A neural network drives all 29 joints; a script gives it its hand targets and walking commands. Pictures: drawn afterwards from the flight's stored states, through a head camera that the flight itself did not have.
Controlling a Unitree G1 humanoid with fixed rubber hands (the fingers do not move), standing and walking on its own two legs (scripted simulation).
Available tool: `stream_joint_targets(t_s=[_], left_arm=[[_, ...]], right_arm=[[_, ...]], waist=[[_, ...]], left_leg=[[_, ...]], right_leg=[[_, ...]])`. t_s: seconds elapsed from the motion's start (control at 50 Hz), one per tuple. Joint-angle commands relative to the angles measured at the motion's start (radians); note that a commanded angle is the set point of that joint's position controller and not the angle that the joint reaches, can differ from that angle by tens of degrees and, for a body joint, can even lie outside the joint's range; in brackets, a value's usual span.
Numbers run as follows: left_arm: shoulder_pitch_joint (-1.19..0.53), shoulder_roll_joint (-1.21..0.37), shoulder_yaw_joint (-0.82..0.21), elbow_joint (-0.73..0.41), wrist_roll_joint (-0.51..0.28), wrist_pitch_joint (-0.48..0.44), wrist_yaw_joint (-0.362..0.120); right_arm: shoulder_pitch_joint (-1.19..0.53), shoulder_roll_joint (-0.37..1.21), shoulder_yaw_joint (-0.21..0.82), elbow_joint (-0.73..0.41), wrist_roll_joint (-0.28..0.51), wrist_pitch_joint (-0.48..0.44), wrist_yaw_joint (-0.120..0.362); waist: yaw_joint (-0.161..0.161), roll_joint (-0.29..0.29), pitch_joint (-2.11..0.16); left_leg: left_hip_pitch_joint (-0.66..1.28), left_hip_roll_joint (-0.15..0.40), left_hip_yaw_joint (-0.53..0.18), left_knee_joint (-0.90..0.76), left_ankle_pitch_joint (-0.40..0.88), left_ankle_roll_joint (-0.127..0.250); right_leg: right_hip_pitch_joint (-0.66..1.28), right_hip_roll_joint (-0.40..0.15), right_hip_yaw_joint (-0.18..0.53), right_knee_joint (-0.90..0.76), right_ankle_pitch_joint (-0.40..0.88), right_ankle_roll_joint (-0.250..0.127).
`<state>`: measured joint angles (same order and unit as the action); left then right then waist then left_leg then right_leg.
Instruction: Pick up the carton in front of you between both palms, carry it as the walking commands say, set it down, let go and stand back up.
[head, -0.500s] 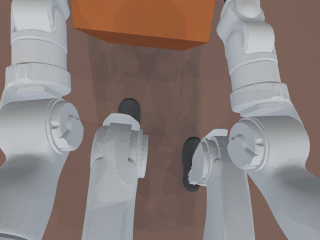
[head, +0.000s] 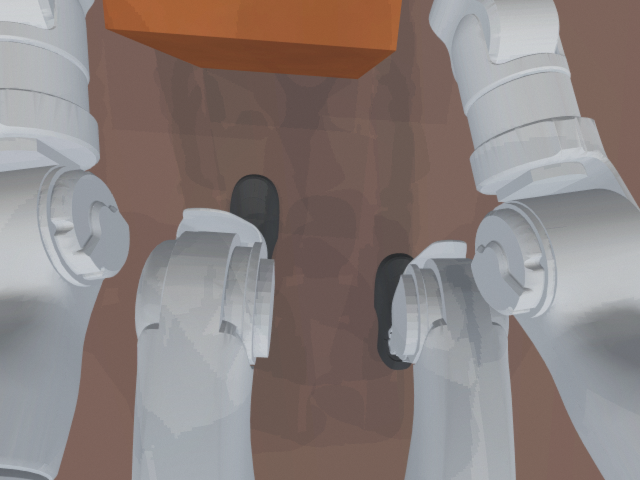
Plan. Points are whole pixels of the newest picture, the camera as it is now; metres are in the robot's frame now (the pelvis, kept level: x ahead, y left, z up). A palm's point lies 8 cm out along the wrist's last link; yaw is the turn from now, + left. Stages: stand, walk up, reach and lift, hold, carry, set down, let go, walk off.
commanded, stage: set down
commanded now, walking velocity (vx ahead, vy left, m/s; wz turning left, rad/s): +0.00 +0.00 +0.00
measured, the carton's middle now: out of the picture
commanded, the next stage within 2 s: none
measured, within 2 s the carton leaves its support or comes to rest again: rests again in 0.02 s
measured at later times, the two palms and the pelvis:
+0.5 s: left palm out of the picture +0.50 +0.32 -0.19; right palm out of the picture +0.56 +0.01 -0.19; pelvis -0.01 +0.00 -0.01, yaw +0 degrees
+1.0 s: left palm out of the picture +0.51 +0.36 -0.20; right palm out of the picture +0.58 -0.02 -0.20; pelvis +0.00 +0.01 -0.01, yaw +1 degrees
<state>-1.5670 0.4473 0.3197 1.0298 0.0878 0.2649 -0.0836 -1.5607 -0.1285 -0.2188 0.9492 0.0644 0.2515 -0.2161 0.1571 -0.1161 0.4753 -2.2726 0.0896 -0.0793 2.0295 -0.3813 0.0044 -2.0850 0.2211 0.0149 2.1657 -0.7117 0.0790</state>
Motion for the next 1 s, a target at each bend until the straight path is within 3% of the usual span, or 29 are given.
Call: stream_joint_targets(t_s=[0.0,0.12,0.44,0.58,0.64,0.72,0.78,0.84,0.98], left_arm=[[-0.527,-0.730,-0.244,-0.086,-0.114,-0.030,-0.242],[-0.483,-0.697,-0.218,-0.028,-0.102,-0.039,-0.233],[-0.353,-0.553,-0.098,0.087,-0.004,-0.037,-0.239],[-0.305,-0.425,-0.044,0.129,0.027,-0.046,-0.225],[-0.287,-0.288,0.006,0.152,0.038,-0.075,-0.190],[-0.203,0.204,0.125,0.168,0.023,-0.167,-0.048],[-0.287,0.310,0.104,0.152,-0.042,-0.216,0.008],[-0.324,0.327,0.055,0.151,-0.111,-0.241,0.019],[-0.319,0.333,0.004,0.152,-0.178,-0.215,-0.013]], right_arm=[[-0.682,0.774,0.316,-0.205,0.101,-0.069,0.247],[-0.683,0.724,0.320,-0.175,0.109,-0.083,0.253],[-0.521,0.555,0.192,-0.027,0.008,-0.085,0.247],[-0.450,0.434,0.148,0.022,-0.027,-0.081,0.230],[-0.417,0.306,0.127,0.028,-0.039,-0.088,0.203],[-0.314,-0.132,0.079,0.025,-0.016,-0.109,0.085],[-0.322,-0.187,0.130,0.046,0.054,-0.114,0.055],[-0.322,-0.183,0.180,0.044,0.104,-0.115,0.058],[-0.343,-0.181,0.201,-0.095,0.118,-0.092,0.055]], waist=[[0.148,-0.022,-1.196],[0.149,-0.060,-1.087],[0.109,-0.080,-0.770],[0.097,-0.062,-0.689],[0.095,-0.043,-0.696],[0.103,0.005,-0.793],[0.099,0.033,-0.908],[0.089,0.041,-0.974],[0.085,0.009,-1.123]], left_leg=[[0.895,-0.103,0.099,-0.031,0.285,0.028],[0.870,-0.096,0.078,-0.033,0.247,0.036],[0.694,-0.091,0.052,-0.037,0.062,0.056],[0.658,-0.084,0.048,-0.031,0.037,0.051],[0.690,-0.076,0.049,-0.030,0.068,0.038],[0.787,-0.051,0.053,-0.025,0.178,0.015],[0.883,-0.038,0.044,0.001,0.335,0.012],[0.949,-0.032,0.035,0.015,0.429,0.016],[1.018,-0.031,0.046,0.003,0.445,0.032]], right_leg=[[0.159,0.000,-0.080,-0.239,0.189,-0.032],[0.109,-0.011,-0.080,-0.231,0.141,-0.033],[0.042,-0.023,-0.064,-0.233,0.061,-0.026],[0.067,-0.033,-0.059,-0.227,0.062,-0.012],[0.097,-0.043,-0.060,-0.225,0.081,0.002],[0.135,-0.068,-0.064,-0.218,0.142,0.023],[0.119,-0.085,-0.064,-0.194,0.230,0.025],[0.092,-0.096,-0.065,-0.186,0.269,0.025],[0.134,-0.103,-0.086,-0.202,0.256,0.017]])
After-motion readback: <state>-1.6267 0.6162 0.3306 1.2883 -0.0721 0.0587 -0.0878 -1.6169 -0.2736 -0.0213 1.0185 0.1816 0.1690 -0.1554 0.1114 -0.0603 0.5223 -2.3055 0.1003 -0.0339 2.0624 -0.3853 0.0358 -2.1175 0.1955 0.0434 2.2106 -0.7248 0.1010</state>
